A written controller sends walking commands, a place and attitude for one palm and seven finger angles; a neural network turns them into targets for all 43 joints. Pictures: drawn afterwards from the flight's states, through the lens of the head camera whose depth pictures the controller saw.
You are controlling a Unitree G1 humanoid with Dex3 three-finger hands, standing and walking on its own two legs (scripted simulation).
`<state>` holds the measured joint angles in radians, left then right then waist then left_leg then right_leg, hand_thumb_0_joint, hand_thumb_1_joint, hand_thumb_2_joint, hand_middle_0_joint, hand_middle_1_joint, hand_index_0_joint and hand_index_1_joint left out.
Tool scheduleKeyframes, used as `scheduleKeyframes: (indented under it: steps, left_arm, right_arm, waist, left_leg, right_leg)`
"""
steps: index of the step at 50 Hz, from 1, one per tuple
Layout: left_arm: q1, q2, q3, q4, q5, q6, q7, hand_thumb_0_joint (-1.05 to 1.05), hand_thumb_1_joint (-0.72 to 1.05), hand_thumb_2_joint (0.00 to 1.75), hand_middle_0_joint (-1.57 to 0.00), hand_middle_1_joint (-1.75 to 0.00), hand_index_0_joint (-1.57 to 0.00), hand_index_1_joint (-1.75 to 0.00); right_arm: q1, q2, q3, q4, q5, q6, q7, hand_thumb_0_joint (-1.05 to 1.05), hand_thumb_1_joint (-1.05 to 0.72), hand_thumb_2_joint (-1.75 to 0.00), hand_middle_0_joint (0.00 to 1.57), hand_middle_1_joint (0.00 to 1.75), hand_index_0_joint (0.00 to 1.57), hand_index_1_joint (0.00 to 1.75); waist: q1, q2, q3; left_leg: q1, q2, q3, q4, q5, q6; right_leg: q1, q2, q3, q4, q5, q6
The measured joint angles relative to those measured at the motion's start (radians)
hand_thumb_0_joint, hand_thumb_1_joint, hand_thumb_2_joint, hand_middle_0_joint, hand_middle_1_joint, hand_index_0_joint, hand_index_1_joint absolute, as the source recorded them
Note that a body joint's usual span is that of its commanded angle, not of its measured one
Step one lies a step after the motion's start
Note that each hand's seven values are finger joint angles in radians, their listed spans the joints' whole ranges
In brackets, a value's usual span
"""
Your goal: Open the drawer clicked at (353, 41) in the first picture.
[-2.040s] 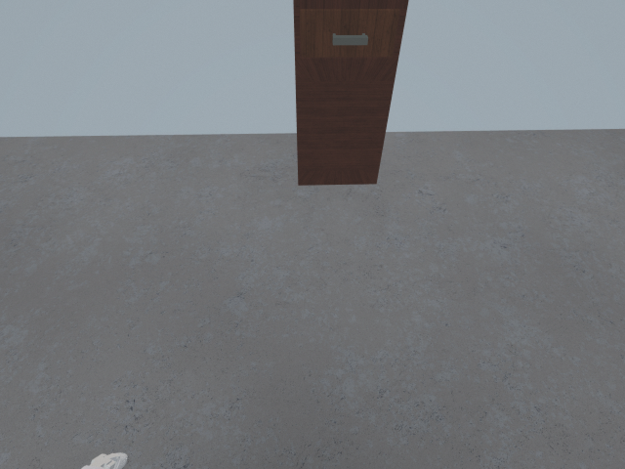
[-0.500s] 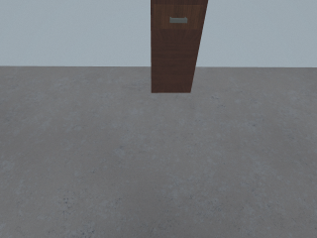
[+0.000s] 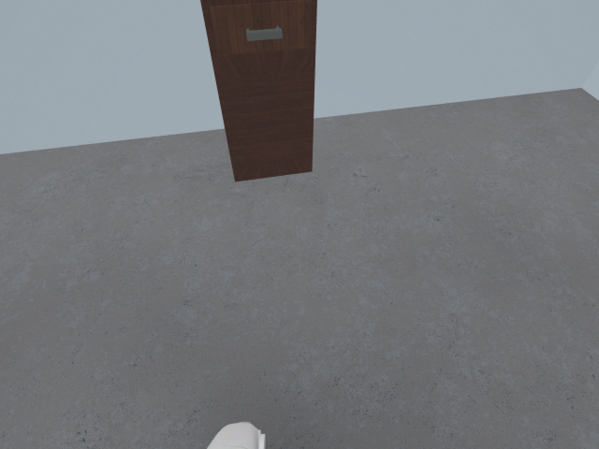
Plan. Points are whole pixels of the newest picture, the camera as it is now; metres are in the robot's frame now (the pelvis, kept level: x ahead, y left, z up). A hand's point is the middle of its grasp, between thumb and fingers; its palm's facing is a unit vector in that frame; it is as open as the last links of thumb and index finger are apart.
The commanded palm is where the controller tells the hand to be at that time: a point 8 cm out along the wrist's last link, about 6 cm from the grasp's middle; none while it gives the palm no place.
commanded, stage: walk to a spot facing it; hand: left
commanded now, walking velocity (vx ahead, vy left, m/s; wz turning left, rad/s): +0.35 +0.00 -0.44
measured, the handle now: (263, 32) +1.39 +0.27 -0.06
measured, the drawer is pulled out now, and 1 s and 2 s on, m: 0.00 0.00 0.00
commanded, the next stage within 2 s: turn to face it in 1.50 s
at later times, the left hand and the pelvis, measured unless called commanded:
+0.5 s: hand (183, 339) +0.31 +0.25 -0.17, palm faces -0.21 -0.95 -0.22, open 7.4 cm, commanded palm none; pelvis +0.19 +0.06 +0.00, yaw -16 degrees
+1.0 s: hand (295, 245) +0.54 +0.07 -0.16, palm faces -0.39 -0.89 -0.23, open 7.1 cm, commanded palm none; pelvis +0.38 -0.07 +0.00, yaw -25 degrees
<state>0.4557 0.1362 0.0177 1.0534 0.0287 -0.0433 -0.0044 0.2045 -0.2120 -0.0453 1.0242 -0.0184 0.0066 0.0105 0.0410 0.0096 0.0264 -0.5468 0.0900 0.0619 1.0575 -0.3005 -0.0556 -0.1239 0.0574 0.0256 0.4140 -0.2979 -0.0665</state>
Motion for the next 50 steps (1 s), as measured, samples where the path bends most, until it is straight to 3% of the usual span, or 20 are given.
scheduleKeyframes:
  steps: [6, 11, 12, 14, 16, 18, 20, 25, 30, 34, 38, 40, 42, 44, 46, 50]
  left_arm:
    - [0.028, -0.009, 0.006, 0.025, 0.005, -0.004, 0.008, 0.01, 0.90, 0.90, -0.21, -0.30, -0.20, -0.30]
    - [0.025, 0.020, 0.024, 0.025, 0.004, 0.000, 0.015, 0.01, 0.90, 0.90, -0.21, -0.30, -0.20, -0.30]
    - [0.031, 0.023, 0.030, 0.024, 0.001, 0.001, 0.014, 0.01, 0.90, 0.90, -0.21, -0.30, -0.20, -0.30]
    - [0.002, 0.043, 0.042, 0.028, -0.007, 0.017, 0.007, 0.01, 0.90, 0.90, -0.21, -0.30, -0.20, -0.30]
    - [-0.041, 0.069, 0.053, 0.025, -0.004, 0.031, 0.003, 0.01, 0.91, 0.90, -0.20, -0.30, -0.20, -0.30]
    - [-0.091, 0.092, 0.064, 0.007, 0.003, 0.040, -0.006, 0.01, 0.91, 0.90, -0.20, -0.30, -0.20, -0.30]
    - [-0.137, 0.108, 0.073, -0.023, 0.008, 0.044, -0.013, 0.01, 0.91, 0.90, -0.20, -0.30, -0.20, -0.30]
    - [-0.234, 0.115, 0.084, -0.088, 0.015, 0.057, -0.024, 0.01, 0.91, 0.90, -0.20, -0.30, -0.19, -0.30]
    - [-0.321, 0.100, 0.071, -0.110, 0.017, 0.069, -0.034, 0.01, 0.91, 0.90, -0.20, -0.30, -0.19, -0.30]
    - [-0.380, 0.078, 0.054, -0.113, 0.013, 0.071, -0.038, 0.01, 0.91, 0.90, -0.20, -0.30, -0.19, -0.30]
    - [-0.421, 0.055, 0.037, -0.119, 0.011, 0.052, -0.040, 0.01, 0.91, 0.90, -0.20, -0.30, -0.19, -0.30]
    - [-0.428, 0.046, 0.031, -0.122, 0.011, 0.018, -0.035, 0.01, 0.91, 0.90, -0.20, -0.30, -0.20, -0.30]
    - [-0.417, 0.038, 0.025, -0.118, -0.002, -0.005, -0.025, 0.01, 0.91, 0.90, -0.20, -0.30, -0.20, -0.30]
    - [-0.385, 0.026, 0.019, -0.101, -0.009, -0.011, -0.014, 0.01, 0.91, 0.90, -0.20, -0.30, -0.20, -0.30]
    - [-0.340, 0.014, 0.020, -0.074, -0.012, -0.014, -0.003, 0.00, 0.91, 0.90, -0.20, -0.30, -0.20, -0.30]
    - [-0.277, 0.040, 0.050, -0.054, -0.012, -0.029, 0.020, -0.04, 0.95, 0.90, -0.21, -0.30, -0.21, -0.30]
  right_arm:
    - [-0.079, 0.024, -0.006, -0.057, 0.004, -0.012, 0.010, 0.01, -0.91, -0.90, 0.20, 0.30, 0.19, 0.29]
    - [-0.126, 0.042, 0.004, -0.088, 0.007, -0.037, 0.009, 0.01, -0.91, -0.90, 0.20, 0.30, 0.19, 0.29]
    - [-0.128, 0.041, 0.010, -0.098, 0.005, -0.051, 0.005, 0.01, -0.91, -0.90, 0.20, 0.30, 0.19, 0.29]
    - [-0.134, 0.052, 0.016, -0.108, -0.002, -0.074, -0.005, 0.01, -0.91, -0.90, 0.20, 0.30, 0.20, 0.30]
    - [-0.115, 0.065, 0.023, -0.107, -0.002, -0.080, -0.011, 0.00, -0.91, -0.90, 0.20, 0.30, 0.20, 0.30]
    - [-0.076, 0.075, 0.022, -0.093, -0.004, -0.082, -0.019, 0.00, -0.91, -0.90, 0.20, 0.30, 0.20, 0.30]
    - [-0.030, 0.080, 0.021, -0.066, -0.004, -0.084, -0.025, 0.00, -0.91, -0.90, 0.20, 0.30, 0.20, 0.30]
    - [0.085, 0.047, -0.005, -0.006, 0.000, -0.087, -0.039, -0.01, -0.93, -0.90, 0.21, 0.30, 0.20, 0.30]
    - [0.184, 0.020, -0.008, 0.046, -0.002, -0.081, -0.036, 0.00, -0.93, -0.90, 0.20, 0.30, 0.19, 0.29]
    - [0.246, 0.019, -0.003, 0.074, -0.010, -0.073, -0.032, 0.00, -0.92, -0.90, 0.20, 0.30, 0.19, 0.29]
    - [0.298, 0.032, 0.005, 0.099, -0.013, -0.060, -0.027, 0.00, -0.91, -0.90, 0.20, 0.30, 0.19, 0.29]
    - [0.307, 0.047, 0.011, 0.115, -0.002, -0.045, -0.020, 0.01, -0.91, -0.90, 0.20, 0.30, 0.19, 0.29]
    - [0.278, 0.060, 0.015, 0.123, 0.007, -0.028, -0.016, 0.01, -0.91, -0.90, 0.20, 0.30, 0.19, 0.29]
    - [0.234, 0.066, 0.011, 0.114, 0.006, -0.022, -0.016, 0.01, -0.91, -0.90, 0.20, 0.30, 0.19, 0.29]
    - [0.183, 0.066, 0.006, 0.090, 0.000, -0.022, -0.018, 0.01, -0.91, -0.90, 0.20, 0.30, 0.19, 0.29]
    - [0.092, 0.069, -0.004, 0.031, -0.007, -0.026, -0.014, 0.01, -0.91, -0.90, 0.20, 0.30, 0.19, 0.29]
  waist:
    - [0.015, -0.012, 0.012]
    - [0.036, -0.034, 0.018]
    - [0.035, -0.030, 0.013]
    - [0.026, -0.046, 0.024]
    - [0.019, -0.062, 0.027]
    - [0.009, -0.069, 0.023]
    - [0.003, -0.071, 0.013]
    - [-0.027, -0.063, -0.007]
    - [-0.066, -0.048, 0.007]
    - [-0.104, -0.032, 0.032]
    - [-0.131, -0.011, 0.053]
    - [-0.124, -0.003, 0.066]
    - [-0.120, -0.005, 0.077]
    - [-0.112, -0.005, 0.074]
    - [-0.105, 0.002, 0.058]
    - [-0.086, 0.013, 0.016]
  left_leg:
    - [-0.059, 0.011, -0.012, -0.162, 0.092, -0.004]
    - [0.060, -0.026, 0.009, -0.416, 0.098, 0.024]
    - [0.107, -0.025, 0.012, -0.475, 0.113, 0.040]
    - [0.114, -0.023, 0.043, -0.415, 0.103, 0.081]
    - [0.154, -0.019, 0.079, -0.404, 0.050, 0.087]
    - [0.211, -0.020, 0.106, -0.455, 0.043, 0.082]
    - [0.265, -0.023, 0.131, -0.516, 0.049, 0.084]
    - [0.379, -0.036, 0.192, -0.637, 0.047, 0.088]
    - [0.477, -0.039, 0.237, -0.700, 0.015, 0.071]
    - [0.541, -0.021, 0.269, -0.704, -0.038, 0.039]
    - [0.578, 0.027, 0.294, -0.628, -0.129, -0.008]
    - [0.507, 0.079, 0.255, -0.395, -0.182, -0.003]
    - [0.364, 0.071, 0.129, -0.059, -0.199, 0.013]
    - [0.238, 0.057, 0.057, 0.136, -0.142, 0.021]
    - [0.139, 0.062, 0.029, 0.165, -0.080, 0.021]
    - [0.012, 0.077, 0.017, 0.035, 0.006, 0.009]
  right_leg:
    - [0.080, -0.002, 0.064, -0.077, -0.011, 0.020]
    - [0.119, -0.019, 0.112, -0.011, -0.112, 0.051]
    - [0.098, -0.013, 0.121, 0.065, -0.152, 0.051]
    - [-0.017, -0.017, 0.092, 0.381, -0.208, 0.037]
    - [-0.147, -0.030, 0.045, 0.660, -0.177, 0.030]
    - [-0.256, -0.059, -0.009, 0.794, -0.098, 0.032]
    - [-0.343, -0.087, -0.044, 0.823, -0.034, 0.041]
    - [-0.480, -0.143, -0.065, 0.736, 0.086, 0.069]
    - [-0.496, -0.174, -0.080, 0.535, 0.150, 0.081]
    - [-0.447, -0.164, -0.110, 0.356, 0.130, 0.063]
    - [-0.347, -0.116, -0.154, 0.210, 0.075, 0.021]
    - [-0.315, -0.090, -0.168, 0.203, 0.109, -0.009]
    - [-0.299, -0.076, -0.168, 0.244, 0.059, -0.020]
    - [-0.245, -0.060, -0.164, 0.204, 0.041, -0.019]
    - [-0.189, -0.043, -0.157, 0.135, 0.055, -0.012]
    - [-0.102, -0.022, -0.151, 0.029, 0.063, -0.018]
